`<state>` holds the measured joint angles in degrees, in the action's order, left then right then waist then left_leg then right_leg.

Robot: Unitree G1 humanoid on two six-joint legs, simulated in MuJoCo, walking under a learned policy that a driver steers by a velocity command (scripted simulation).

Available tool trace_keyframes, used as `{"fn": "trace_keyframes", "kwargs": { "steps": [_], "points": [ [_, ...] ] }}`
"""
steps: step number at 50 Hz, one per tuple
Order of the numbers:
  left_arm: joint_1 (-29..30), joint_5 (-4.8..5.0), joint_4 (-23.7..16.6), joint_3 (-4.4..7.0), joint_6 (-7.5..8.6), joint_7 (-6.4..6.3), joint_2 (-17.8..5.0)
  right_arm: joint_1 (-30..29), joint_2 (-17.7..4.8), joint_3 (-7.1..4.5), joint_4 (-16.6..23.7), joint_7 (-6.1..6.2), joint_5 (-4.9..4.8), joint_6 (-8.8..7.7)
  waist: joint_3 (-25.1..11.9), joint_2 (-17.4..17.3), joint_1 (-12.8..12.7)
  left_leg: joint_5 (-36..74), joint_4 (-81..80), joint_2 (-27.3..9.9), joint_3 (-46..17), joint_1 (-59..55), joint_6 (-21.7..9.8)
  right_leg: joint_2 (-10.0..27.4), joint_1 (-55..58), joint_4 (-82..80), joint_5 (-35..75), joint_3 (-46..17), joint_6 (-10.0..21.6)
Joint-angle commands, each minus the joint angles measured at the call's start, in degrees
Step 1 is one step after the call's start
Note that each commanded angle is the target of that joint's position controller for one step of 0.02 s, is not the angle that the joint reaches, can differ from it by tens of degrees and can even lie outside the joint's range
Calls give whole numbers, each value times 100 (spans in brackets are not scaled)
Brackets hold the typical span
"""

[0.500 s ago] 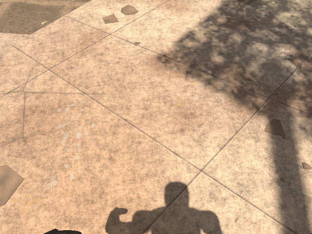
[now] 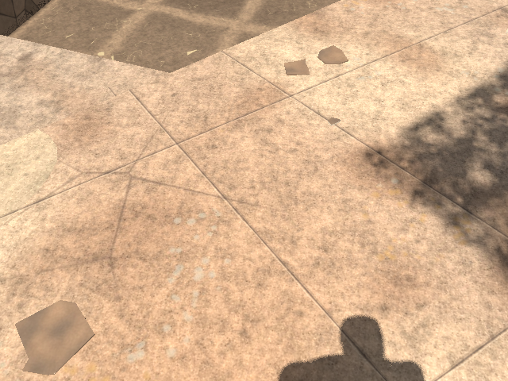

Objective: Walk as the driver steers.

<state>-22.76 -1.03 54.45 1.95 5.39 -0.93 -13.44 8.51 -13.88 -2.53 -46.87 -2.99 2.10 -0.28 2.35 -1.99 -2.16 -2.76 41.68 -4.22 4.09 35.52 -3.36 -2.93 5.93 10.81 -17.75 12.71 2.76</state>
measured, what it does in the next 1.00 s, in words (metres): walks ahead, turning left: left foot, then right foot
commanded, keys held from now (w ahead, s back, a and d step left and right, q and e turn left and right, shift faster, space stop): w+q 0.42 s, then w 0.58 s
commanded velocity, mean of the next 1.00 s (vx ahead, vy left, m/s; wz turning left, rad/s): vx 0.50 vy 0.00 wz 0.35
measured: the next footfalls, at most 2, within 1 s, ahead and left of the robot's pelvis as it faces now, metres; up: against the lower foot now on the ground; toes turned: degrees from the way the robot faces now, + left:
left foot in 0.12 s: +0.22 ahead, +0.09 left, +0.00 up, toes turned +9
right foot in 0.64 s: +0.55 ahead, +0.00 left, +0.00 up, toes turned +19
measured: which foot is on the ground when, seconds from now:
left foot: up 0.00-0.10, down 0.12-0.66, up 0.68-1.00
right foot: down 0.00-0.10, up 0.12-0.62, down 0.64-1.00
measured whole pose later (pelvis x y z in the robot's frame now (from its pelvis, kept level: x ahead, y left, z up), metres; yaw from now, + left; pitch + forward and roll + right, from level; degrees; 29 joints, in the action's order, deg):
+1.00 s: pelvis +0.54 +0.09 +0.01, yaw +21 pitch +0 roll -1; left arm -24.6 -0.5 55.0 2.1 5.0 1.4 -12.7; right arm 6.5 -14.2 -0.8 -45.3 -2.3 2.2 -1.9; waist 1.3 -2.6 -2.6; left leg -4.6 40.9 -4.4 0.5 33.5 -1.5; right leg -3.7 -0.1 11.7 -12.1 2.7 3.2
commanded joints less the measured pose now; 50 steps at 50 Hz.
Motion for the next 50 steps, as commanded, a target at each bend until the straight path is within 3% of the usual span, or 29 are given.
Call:
{"fn": "trace_keyframes", "kwargs": {
  "steps": [1,3,4,5,6,7,8,9,10,11,12,13,16,21,27,29,30,31,32,33,34,35,36,37,39,42,45,48,50],
  "points": [
    [-144,-35,-118,122,-13,-54,-721,-635,-194,8,586,-56,-36,-97,397,731,-1,-163,-528,245,316,27,-270,1693,71,189,4407,-148,407],
    [-74,-25,-130,178,-92,-111,-980,-402,-369,-72,541,-47,-37,-64,34,824,171,-725,-583,677,616,-675,-507,1712,203,1061,6067,36,277],
    [-33,-37,-143,203,-148,-132,-1081,32,-450,-123,434,-20,-14,-68,-233,851,385,-1045,-621,871,651,-1214,-653,1741,143,1815,6572,87,279],
    [9,-30,-183,218,-198,-137,-1150,734,-600,-213,235,24,23,-105,-643,782,711,-1111,-897,1012,543,-2162,-840,1728,-231,2908,6244,125,253],
    [121,-33,-302,200,-184,-104,-1102,1737,-932,-356,-46,115,113,-144,-1120,371,1191,-1225,-1385,542,-307,-3534,-1140,1574,-1252,4530,4774,155,106],
    [-140,119,-700,47,-117,22,-311,1683,-1635,-536,60,186,103,-135,-1581,-1162,799,-808,-1644,-1331,-3335,-5338,-2008,446,-3879,6913,-587,65,-217],
    [521,80,-909,150,-32,30,-845,1825,-1629,-541,112,189,-126,-84,-1972,-436,1049,-261,-2300,-1603,-4629,-5536,-2279,134,-4615,7573,-1169,-1282,-206],
    [870,115,-1070,123,57,47,-787,1477,-1505,-512,87,247,-154,-77,-1175,-144,872,23,-2397,-1477,-3693,-4974,-2065,551,-4967,7306,-611,-1552,-134],
    [851,108,-1054,93,113,42,-750,1225,-1174,-424,85,265,-167,-95,-634,250,631,420,-2513,-1246,-3159,-4189,-1799,752,-4760,6724,-294,-1491,-117],
    [811,-17,-989,106,49,56,-737,947,-994,-377,52,290,-167,-105,-275,475,365,800,-2594,-908,-2647,-3525,-1568,872,-4456,6238,-131,-1510,-187],
    [726,-139,-1021,116,-84,86,-737,775,-802,-316,67,315,-222,-122,-237,378,192,1110,-2683,-648,-2276,-3094,-1470,902,-4123,6057,-33,-1502,-257],
    [619,-176,-1017,116,-211,115,-682,741,-766,-290,78,305,-233,-168,-300,287,91,1320,-2742,-525,-2084,-2872,-1427,921,-3902,5853,-18,-1497,-326],
    [794,-169,-1158,95,-403,174,-534,923,-961,-342,10,274,-215,-285,-258,184,46,1436,-2891,-256,-1826,-2526,-1372,919,-3935,5233,280,-1330,-517],
    [1932,-135,-1554,51,-387,180,-581,1469,-1066,-382,-52,280,-212,-300,75,-90,413,675,-3065,-113,-2085,-2720,-1125,826,-4422,3746,1188,-1345,-670],
    [2619,-144,-1736,-18,-246,240,-476,1860,-950,-301,-151,311,-120,-286,-62,-246,835,1726,-2615,-186,-1923,-3627,-893,597,-4004,2402,1707,-1120,-398],
    [2287,-123,-1662,44,-207,213,-636,1747,-1041,-289,-153,343,-86,-304,-85,-318,616,2125,-2379,-345,-2033,-3565,-745,468,-3281,2103,1319,-1139,-204],
    [1933,-72,-1534,77,-195,129,-711,1633,-1127,-275,-194,334,-74,-324,-227,-452,383,2627,-1992,-337,-2035,-3596,-695,345,-2751,2046,906,-1169,-141],
    [1226,-8,-1344,122,-150,75,-836,1497,-1180,-299,-201,332,-117,-348,-444,-129,-29,2969,-1315,-253,-1898,-3517,-581,180,-2007,1629,935,-1082,-13],
    [468,-79,-1126,202,-77,4,-1072,1516,-1070,-249,-200,308,-133,-379,-906,218,-353,2433,-179,54,-1644,-3023,-480,601,-852,1474,790,-1488,173],
    [-326,-204,-1095,343,-75,-38,-1642,1834,-616,-141,-18,289,-286,-400,-1715,1218,-465,473,1730,658,-1148,-1697,-233,2000,634,1194,-404,-3595,665],
    [-254,-100,-923,421,-188,37,-1762,2257,-691,-154,-75,277,-247,-391,-1846,2065,-154,-2632,2750,1257,-944,-563,-153,2685,833,336,-680,-5736,1139],
    [288,-21,-1045,321,-239,96,-1236,1952,-923,-180,-171,302,-94,-338,-900,992,2,-2307,3157,836,-1149,-118,-177,2494,110,331,-1236,-5222,1122],
    [583,-13,-1058,244,-207,158,-890,1373,-851,-143,-77,236,-47,-350,-375,391,-19,-1943,2944,622,-1138,-69,-198,2209,-531,247,-1079,-4360,1107],
    [780,-55,-1024,196,-178,166,-713,1136,-736,-118,0,197,-65,-347,-104,385,93,-1737,2604,425,-1028,-126,-195,1913,-927,91,-593,-3745,951],
    [702,-34,-827,144,-84,153,-585,1105,-637,-79,-19,140,26,-254,-17,678,234,-1546,2232,259,-895,-452,-86,1563,-1312,-55,526,-2981,799],
    [351,39,-563,178,69,198,-707,930,-510,-21,56,99,49,-195,-44,686,338,-1214,1897,157,-710,-347,9,1529,-1360,-250,1755,-2472,975],
    [158,59,-394,163,64,222,-660,154,-388,59,346,77,60,-198,64,613,236,-572,967,-7,-441,-30,177,1390,-1250,-447,1952,-2056,999],
    [-38,58,-249,179,57,234,-727,-486,-233,157,554,57,9,-225,124,674,74,12,-127,56,-163,-414,223,1229,-1319,-428,2375,-1669,860],
    [-189,63,-153,193,32,207,-804,-695,-318,143,587,85,-42,-236,226,704,6,103,-517,129,-46,-551,233,1289,-1190,-314,2598,-1591,774]
  ]
}}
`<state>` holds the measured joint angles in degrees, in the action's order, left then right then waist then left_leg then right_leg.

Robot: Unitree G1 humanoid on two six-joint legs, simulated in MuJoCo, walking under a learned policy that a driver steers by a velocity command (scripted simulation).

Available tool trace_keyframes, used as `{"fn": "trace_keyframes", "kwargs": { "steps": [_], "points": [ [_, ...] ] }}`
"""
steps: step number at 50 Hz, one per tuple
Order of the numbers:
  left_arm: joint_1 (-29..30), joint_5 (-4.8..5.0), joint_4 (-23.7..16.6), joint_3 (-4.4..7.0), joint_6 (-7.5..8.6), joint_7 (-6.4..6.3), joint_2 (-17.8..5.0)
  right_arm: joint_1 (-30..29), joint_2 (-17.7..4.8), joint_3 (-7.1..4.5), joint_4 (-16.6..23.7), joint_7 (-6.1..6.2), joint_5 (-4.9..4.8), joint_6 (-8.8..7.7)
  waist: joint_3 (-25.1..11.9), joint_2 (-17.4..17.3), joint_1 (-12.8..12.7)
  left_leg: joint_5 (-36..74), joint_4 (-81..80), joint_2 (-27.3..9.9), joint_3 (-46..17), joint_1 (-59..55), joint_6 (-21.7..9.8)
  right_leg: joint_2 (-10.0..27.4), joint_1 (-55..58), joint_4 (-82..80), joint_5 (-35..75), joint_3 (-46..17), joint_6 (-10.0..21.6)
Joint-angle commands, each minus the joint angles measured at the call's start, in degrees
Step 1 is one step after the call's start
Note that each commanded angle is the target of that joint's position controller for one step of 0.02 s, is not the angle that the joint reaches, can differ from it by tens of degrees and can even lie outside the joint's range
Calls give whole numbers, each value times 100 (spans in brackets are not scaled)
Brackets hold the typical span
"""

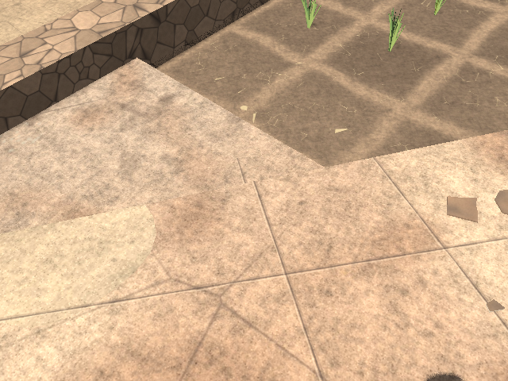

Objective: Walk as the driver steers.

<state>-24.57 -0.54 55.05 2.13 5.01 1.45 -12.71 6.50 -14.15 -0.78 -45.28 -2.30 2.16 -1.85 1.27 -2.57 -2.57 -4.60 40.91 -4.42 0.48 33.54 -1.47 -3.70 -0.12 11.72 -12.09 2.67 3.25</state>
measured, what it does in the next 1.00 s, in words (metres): walks ahead: left foot, then right foot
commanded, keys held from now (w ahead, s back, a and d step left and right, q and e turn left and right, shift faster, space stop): w+e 0.20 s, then no key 0.80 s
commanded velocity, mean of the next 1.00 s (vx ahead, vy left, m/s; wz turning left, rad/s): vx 0.22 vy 0.00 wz -0.10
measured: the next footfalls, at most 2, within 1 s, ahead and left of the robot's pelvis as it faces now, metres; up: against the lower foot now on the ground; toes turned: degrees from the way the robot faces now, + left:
left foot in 0.14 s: +0.24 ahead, +0.12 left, +0.00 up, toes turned +1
right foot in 0.58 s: +0.35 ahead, -0.08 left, +0.00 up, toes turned -10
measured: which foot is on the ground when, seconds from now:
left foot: up 0.00-0.12, down 0.14-0.60, up 0.62-0.82, down 0.84-1.00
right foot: down 0.00-0.14, up 0.16-0.56, down 0.58-1.00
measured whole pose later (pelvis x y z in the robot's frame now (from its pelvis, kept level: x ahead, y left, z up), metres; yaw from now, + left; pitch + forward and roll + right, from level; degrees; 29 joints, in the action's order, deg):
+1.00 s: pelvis +0.27 +0.03 +0.00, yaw -8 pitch -2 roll +0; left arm -12.5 -0.3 61.3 1.1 -0.2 -1.5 -10.4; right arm 17.8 -8.9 -0.2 -63.7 2.3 0.8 -0.3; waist 1.3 0.7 -0.5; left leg -14.5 23.6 0.1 0.9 7.3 -0.3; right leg -1.2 -13.0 22.0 -7.3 2.7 2.3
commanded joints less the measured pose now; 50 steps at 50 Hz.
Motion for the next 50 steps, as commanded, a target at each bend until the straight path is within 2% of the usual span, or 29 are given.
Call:
{"fn": "trace_keyframes", "kwargs": {
  "steps": [1,4,6,7,8,9,10,11,12,13,16,18,21,24,27,28,29,30,31,32,33,35,37,40,42,43,44,46,50],
  "points": [
    [-142,18,-157,168,52,-49,-865,-608,-318,-37,482,35,-46,-91,345,738,-6,259,-564,160,302,-425,34,1450,-508,-309,2139,-691,712],
    [-118,-16,-79,196,-6,-114,-1004,-535,-403,-88,524,103,-32,-155,299,695,137,-177,-892,268,218,-716,-79,1653,-159,192,2742,-948,660],
    [59,-1,-79,207,-37,-139,-1064,454,-545,-190,215,183,26,-253,-168,485,622,-309,-1483,500,266,-2009,-232,1415,-251,1397,3519,-833,513],
    [47,21,-122,159,-28,-134,-910,1335,-832,-301,-39,258,118,-329,-758,191,935,-410,-1594,127,-94,-3293,-398,1089,-855,2567,2912,-639,408],
    [-184,123,-363,23,-18,-123,-367,2074,-1380,-425,-38,330,247,-358,-1623,-689,1046,-1241,-1861,-1531,-1976,-4761,-728,525,-2181,4388,571,-273,234],
    [-532,138,-369,87,-87,-155,-440,1952,-1613,-508,-112,290,80,-242,-1772,-1266,791,-1706,-2609,-2259,-3719,-4869,-1177,0,-3330,5406,-1893,-286,184],
    [-121,4,-292,199,-182,-178,-836,1448,-1057,-385,-30,264,-32,-196,-909,-323,642,-2318,-2705,-1927,-3120,-4111,-1036,445,-3572,5711,-1467,-634,248],
    [143,-9,-326,193,-180,-122,-697,987,-677,-276,21,242,-80,-230,-248,-148,494,-1416,-2874,-1644,-2312,-3323,-941,588,-3480,5537,-990,-650,209],
    [175,-9,-289,174,-207,-105,-519,787,-475,-217,4,233,-78,-276,-40,-147,339,-172,-2941,-1370,-1609,-2902,-817,693,-3214,5323,-772,-623,142],
    [128,-78,-243,183,-272,-93,-468,768,-364,-177,-68,253,-103,-324,54,-230,212,1069,-2894,-1182,-1067,-2633,-750,724,-2987,5182,-757,-580,51],
    [-22,-110,-181,182,-412,-80,-285,973,-398,-173,-286,260,-142,-460,-234,-229,-13,3547,-2634,-1010,-244,-2557,-834,512,-2649,5055,-571,-469,-125],
    [207,-120,-229,170,-452,-76,-240,1039,-449,-175,-397,278,-146,-454,-227,-292,-25,3789,-2620,-933,49,-2591,-869,472,-2772,4642,-251,-412,-193],
    [798,-115,-374,63,-465,-76,-117,1055,-400,-133,-558,303,-141,-371,-129,-408,76,3720,-2595,-706,450,-2453,-816,475,-2500,3434,283,-173,-245],
    [1111,-95,-399,-1,-444,-134,-145,1340,-464,-141,-800,315,-137,-309,-242,-423,243,3786,-2389,-764,415,-2679,-843,403,-2121,2711,508,4,-187],
    [1078,-87,-323,-8,-372,-197,-230,1378,-468,-151,-963,339,-149,-218,-194,-380,229,3341,-1988,-875,200,-2850,-801,388,-1803,2079,396,1,-8],
    [908,-105,-236,-12,-321,-216,-221,1308,-444,-148,-1001,354,-178,-185,-188,-243,105,2934,-1700,-789,204,-2779,-681,382,-1428,1507,772,-2,65],
    [707,-145,-147,17,-240,-246,-394,1449,-398,-139,-1056,362,-160,-173,-304,123,51,2142,-1330,-583,222,-2609,-451,619,-842,977,1869,-301,120],
    [396,-183,-79,114,-169,-280,-861,1777,-243,-98,-1012,379,-126,-176,-702,751,179,424,-756,-261,415,-2154,-246,1519,22,1365,4286,-1017,283],
    [410,-73,-47,75,-227,-303,-783,2427,215,2,-1258,390,-261,-63,-1134,1450,277,-2117,-208,330,496,-1929,-101,2332,253,1364,5328,-1808,1172],
    [415,7,-34,15,-279,-307,-540,2128,-78,-67,-1302,432,-249,74,-993,1252,74,-3132,161,422,192,-1724,-84,2440,3,1032,4388,-2116,1454],
    [665,-15,-41,-14,-309,-325,-505,1723,-197,-122,-1208,434,-203,146,-575,1101,108,-3249,341,459,53,-1525,-61,2295,-367,753,3519,-2062,1423],
    [1106,-65,-62,-78,-367,-400,-405,1423,-56,-115,-1232,411,-138,255,-268,876,305,-2726,216,338,-124,-1710,16,1956,-998,375,2337,-1692,1084],
    [1420,-48,-44,-97,-394,-417,-357,1650,142,-64,-1433,415,-121,299,-280,886,485,-2169,-276,358,-64,-2171,108,1605,-1303,261,1712,-1291,752],
    [1525,31,77,-77,-442,-386,-395,1813,219,-34,-1673,454,-126,315,-264,745,569,-1074,-1384,410,92,-2753,141,1317,-1573,322,380,-1034,457],
    [1382,60,174,-45,-495,-346,-379,1592,62,-23,-1635,463,-43,275,71,598,401,-638,-2031,56,-298,-2842,85,1123,-1946,207,-1008,-1077,65],
    [1272,84,212,-22,-530,-324,-353,1464,-85,-36,-1606,456,-55,245,335,440,253,-1107,-2088,-49,-465,-2364,16,938,-1911,132,-1081,-978,-43],
    [1254,80,268,-22,-548,-306,-288,1418,-79,-40,-1672,440,-107,221,535,77,234,-1454,-2222,-51,-525,-1800,-22,832,-1514,254,-722,-826,-67],
    [1083,22,412,-23,-525,-303,-228,1312,40,-12,-1713,448,-137,142,418,-124,153,-1315,-2462,-93,-583,-1654,-14,825,-965,599,12,-753,-38],
    [978,16,604,-37,-466,-299,-192,1349,61,-6,-1762,479,-148,81,205,89,165,-917,-2479,-109,-580,-1996,-76,846,-870,671,426,-712,-40]
  ]
}}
